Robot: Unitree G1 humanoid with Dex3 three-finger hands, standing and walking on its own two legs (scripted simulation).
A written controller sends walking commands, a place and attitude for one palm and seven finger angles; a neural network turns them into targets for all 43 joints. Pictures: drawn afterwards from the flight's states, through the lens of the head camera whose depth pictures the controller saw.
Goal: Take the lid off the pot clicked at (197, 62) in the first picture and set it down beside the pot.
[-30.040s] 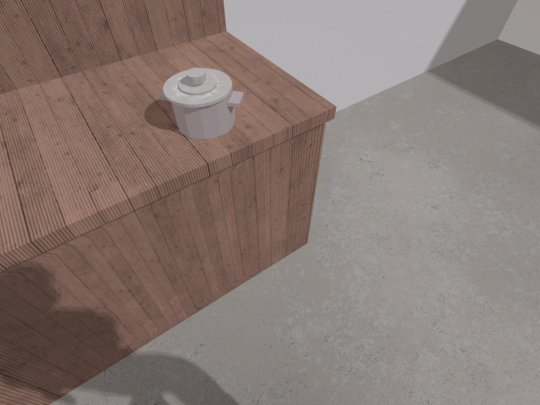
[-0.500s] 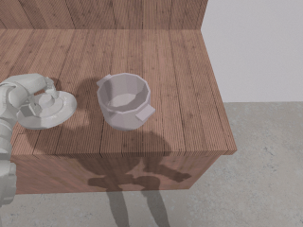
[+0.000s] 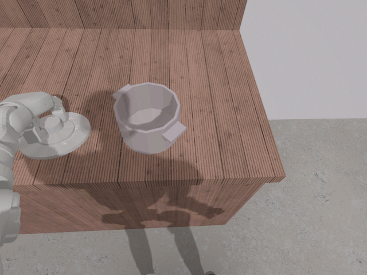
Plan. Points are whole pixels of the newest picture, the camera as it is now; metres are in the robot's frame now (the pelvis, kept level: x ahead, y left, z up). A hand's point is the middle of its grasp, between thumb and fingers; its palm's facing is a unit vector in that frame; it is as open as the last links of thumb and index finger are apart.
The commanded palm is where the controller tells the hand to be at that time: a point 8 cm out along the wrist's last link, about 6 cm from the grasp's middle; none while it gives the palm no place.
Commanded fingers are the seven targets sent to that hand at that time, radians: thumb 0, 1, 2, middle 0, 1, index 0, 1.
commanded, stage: lower the lid onto the table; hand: left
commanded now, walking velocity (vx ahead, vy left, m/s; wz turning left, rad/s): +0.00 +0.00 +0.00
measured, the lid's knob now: (51, 125) +0.45 +0.31 +0.02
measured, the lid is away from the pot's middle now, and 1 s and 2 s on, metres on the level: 0.23 0.24 0.24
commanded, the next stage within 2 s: open the fingers wide in 0.52 s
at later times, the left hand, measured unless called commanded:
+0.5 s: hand (37, 130) +0.43 +0.32 +0.04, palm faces -0.50 -0.11 -0.86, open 8.0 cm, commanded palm +0.47 +0.31 +0.07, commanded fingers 0.00 0.48 1.24 -0.85 -0.96 -0.82 -0.86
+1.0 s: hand (35, 134) +0.42 +0.33 +0.03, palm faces -0.45 -0.09 -0.89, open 8.0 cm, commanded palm +0.44 +0.31 +0.07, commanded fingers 0.00 0.27 0.88 -0.58 -0.95 -0.56 -0.90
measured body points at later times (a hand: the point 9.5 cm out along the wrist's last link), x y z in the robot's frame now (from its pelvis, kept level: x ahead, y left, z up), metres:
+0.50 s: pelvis -0.02 +0.00 -0.02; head +0.07 +0.02 +0.42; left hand +0.45 +0.32 +0.09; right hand -0.01 -0.28 -0.14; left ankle -0.01 +0.07 -0.73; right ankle +0.00 -0.15 -0.73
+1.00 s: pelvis -0.03 +0.00 -0.02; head +0.07 +0.02 +0.41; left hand +0.44 +0.33 +0.08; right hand +0.00 -0.28 -0.14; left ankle -0.01 +0.07 -0.73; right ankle +0.00 -0.15 -0.73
